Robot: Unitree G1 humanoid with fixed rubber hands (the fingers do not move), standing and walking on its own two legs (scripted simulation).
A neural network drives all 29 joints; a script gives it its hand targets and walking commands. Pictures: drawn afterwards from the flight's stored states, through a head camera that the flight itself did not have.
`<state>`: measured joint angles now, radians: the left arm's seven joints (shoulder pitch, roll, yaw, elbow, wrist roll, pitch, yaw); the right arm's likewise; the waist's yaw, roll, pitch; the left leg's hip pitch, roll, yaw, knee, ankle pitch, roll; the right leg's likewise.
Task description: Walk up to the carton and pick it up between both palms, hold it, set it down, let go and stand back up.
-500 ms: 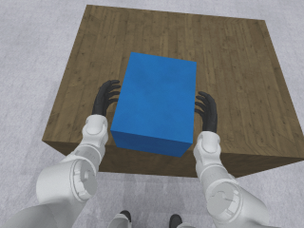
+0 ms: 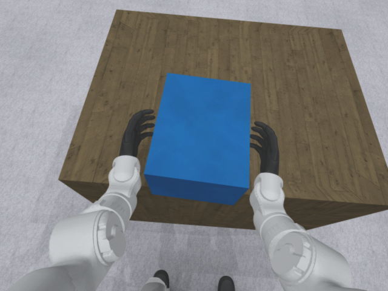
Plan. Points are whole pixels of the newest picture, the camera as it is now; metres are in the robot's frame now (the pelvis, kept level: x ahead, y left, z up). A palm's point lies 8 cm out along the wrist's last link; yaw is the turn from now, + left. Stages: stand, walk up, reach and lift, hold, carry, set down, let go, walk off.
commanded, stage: reach and lift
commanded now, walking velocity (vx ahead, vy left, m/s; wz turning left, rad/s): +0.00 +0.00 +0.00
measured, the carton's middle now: (200, 139) +0.46 +0.01 -0.07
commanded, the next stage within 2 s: none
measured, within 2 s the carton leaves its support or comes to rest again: leaves its support in 0.68 s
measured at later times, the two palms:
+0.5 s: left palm (131, 149) +0.40 +0.16 -0.02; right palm (268, 165) +0.38 -0.13 -0.02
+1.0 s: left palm (124, 131) +0.39 +0.16 +0.08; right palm (294, 147) +0.37 -0.14 +0.09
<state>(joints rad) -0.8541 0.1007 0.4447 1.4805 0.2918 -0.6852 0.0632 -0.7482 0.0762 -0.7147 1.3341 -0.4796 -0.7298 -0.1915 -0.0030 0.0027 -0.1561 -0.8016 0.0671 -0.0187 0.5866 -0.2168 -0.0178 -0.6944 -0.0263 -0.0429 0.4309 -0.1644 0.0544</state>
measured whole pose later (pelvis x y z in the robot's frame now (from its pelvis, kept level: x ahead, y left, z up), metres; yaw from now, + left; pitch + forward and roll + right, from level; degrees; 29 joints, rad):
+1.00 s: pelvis -0.02 +0.00 +0.00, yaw +2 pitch +15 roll -4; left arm -0.83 0.15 -0.06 1.36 -0.18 -0.40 0.11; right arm -0.71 0.00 -0.10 1.07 0.05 -0.26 -0.23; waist -0.07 0.05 -0.27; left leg -0.69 0.05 -0.06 0.65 -0.23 -0.02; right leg -0.58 -0.03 -0.06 0.52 -0.20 0.05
